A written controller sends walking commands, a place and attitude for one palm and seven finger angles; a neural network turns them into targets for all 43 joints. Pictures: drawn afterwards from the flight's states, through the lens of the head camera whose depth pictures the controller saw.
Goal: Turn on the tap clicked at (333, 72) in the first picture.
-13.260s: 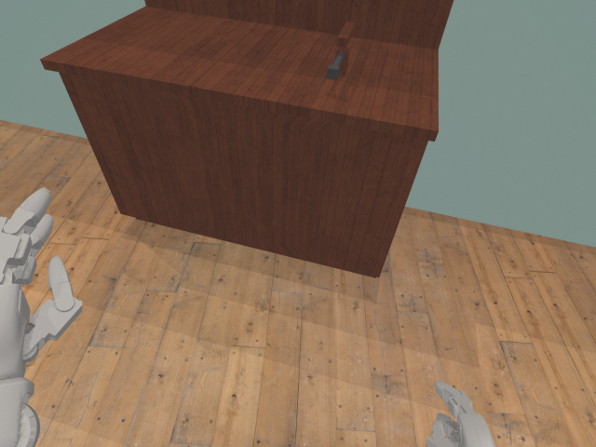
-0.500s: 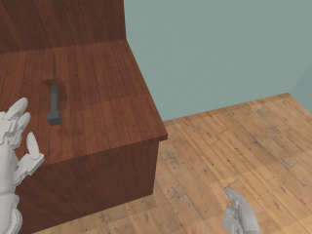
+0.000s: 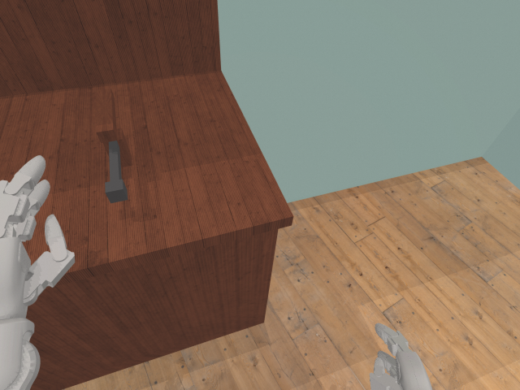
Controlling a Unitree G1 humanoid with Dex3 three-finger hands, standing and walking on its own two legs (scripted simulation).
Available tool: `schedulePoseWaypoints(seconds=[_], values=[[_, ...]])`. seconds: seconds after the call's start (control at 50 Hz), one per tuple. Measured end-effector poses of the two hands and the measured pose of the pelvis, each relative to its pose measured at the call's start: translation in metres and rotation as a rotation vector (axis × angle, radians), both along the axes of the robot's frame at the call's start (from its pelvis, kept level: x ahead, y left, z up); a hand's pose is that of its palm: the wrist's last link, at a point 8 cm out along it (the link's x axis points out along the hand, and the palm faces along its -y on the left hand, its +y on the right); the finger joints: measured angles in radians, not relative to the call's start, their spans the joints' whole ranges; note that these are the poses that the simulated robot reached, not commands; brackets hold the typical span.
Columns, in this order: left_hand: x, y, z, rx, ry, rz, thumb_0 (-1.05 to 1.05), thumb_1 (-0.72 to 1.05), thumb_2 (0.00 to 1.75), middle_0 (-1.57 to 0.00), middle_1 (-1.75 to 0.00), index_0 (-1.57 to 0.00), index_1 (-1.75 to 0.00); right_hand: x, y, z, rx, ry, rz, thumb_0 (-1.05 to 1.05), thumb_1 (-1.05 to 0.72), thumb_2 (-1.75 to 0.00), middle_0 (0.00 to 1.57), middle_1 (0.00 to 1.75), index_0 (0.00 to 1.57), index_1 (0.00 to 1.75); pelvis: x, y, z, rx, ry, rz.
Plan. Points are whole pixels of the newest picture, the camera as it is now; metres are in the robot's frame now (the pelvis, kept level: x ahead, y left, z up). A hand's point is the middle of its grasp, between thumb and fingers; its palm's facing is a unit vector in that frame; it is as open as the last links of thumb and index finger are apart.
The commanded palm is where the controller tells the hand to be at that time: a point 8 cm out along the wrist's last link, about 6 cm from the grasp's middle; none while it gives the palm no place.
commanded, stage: look again from close up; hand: left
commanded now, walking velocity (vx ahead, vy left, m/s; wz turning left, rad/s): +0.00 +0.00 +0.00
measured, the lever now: (116, 191) +0.39 +0.29 +0.06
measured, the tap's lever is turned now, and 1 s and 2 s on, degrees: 0 0 0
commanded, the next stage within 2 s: come to a stop and stand still in 0.32 s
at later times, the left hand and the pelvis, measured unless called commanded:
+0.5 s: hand (88, 246) +0.23 +0.23 +0.16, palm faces +0.41 -0.85 -0.34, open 7.4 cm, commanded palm +0.17 +0.26 +0.17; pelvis +0.02 -0.02 +0.00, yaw +1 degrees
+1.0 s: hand (97, 269) +0.22 +0.22 +0.13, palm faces +0.27 -0.89 -0.36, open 7.4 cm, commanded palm +0.16 +0.27 +0.17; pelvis +0.00 -0.01 +0.00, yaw +0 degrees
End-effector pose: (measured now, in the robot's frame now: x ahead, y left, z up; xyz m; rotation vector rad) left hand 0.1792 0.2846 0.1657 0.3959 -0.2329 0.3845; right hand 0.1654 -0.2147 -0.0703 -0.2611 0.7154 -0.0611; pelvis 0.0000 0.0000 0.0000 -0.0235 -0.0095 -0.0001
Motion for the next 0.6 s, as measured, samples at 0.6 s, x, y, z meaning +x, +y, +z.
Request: schedulePoseWaypoints(seconds=[0.6], values=[[0.008,-0.02,0.007,0.005,0.017,0.004,0.01,0.89,0.9,-0.21,-0.31,-0.21,-0.3,0.033,-0.028,0.007,-0.003,-0.03,-0.018,0.01,-0.9,-0.9,0.2,0.3,0.2,0.3,0.019,-0.021,0.002,-0.007,0.01,0.019]])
